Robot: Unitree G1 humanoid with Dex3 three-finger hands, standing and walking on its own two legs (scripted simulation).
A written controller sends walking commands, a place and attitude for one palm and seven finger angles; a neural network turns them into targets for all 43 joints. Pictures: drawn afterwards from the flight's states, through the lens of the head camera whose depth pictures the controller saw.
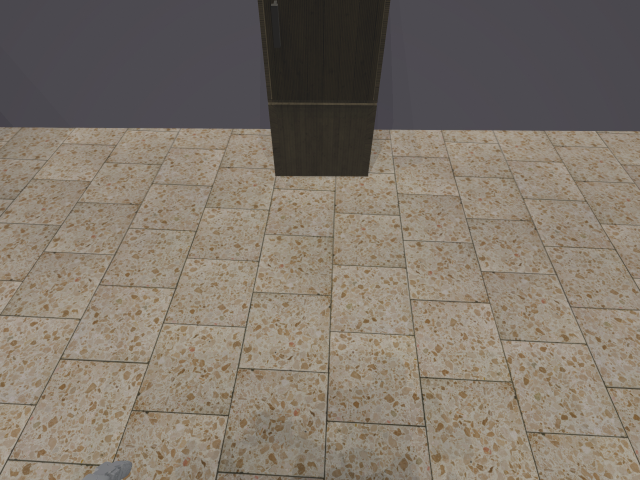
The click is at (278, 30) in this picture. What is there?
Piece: cupboard door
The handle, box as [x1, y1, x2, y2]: [271, 0, 280, 47]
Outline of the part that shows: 274,0 274,3 271,4 274,47 279,47 280,42 278,12 276,0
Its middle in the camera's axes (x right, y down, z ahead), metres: -0.16 -0.76 +1.36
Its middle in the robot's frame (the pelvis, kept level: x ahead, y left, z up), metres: +1.52 +0.24 -0.04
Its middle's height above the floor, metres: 0.73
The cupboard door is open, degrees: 0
